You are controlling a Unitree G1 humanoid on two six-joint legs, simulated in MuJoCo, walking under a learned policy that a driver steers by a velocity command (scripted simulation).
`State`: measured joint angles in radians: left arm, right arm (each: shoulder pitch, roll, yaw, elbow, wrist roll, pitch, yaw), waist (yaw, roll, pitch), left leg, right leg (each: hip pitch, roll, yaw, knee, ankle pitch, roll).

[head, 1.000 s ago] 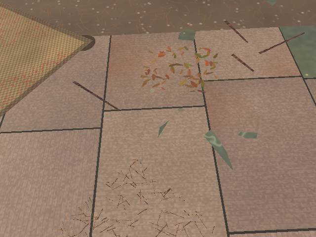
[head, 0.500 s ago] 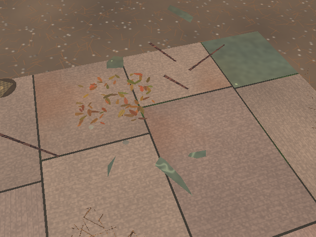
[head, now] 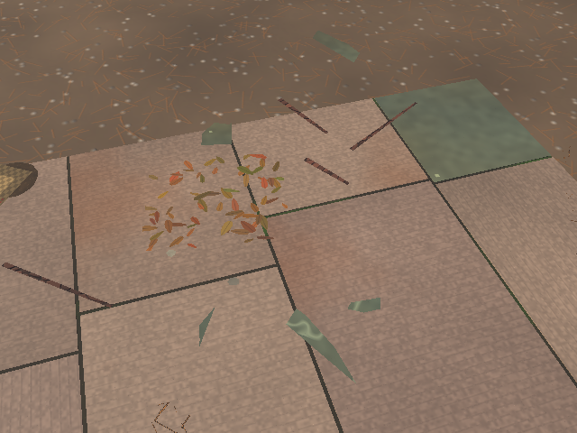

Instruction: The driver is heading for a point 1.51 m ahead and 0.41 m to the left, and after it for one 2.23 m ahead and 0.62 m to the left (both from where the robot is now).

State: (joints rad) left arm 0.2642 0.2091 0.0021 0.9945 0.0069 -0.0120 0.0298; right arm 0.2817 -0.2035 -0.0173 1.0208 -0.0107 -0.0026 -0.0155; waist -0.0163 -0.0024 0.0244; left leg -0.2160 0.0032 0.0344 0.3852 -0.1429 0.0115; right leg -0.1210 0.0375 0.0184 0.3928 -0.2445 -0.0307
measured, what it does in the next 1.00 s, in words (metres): stands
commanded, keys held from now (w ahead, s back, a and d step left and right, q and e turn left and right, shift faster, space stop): no key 0.82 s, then w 0.18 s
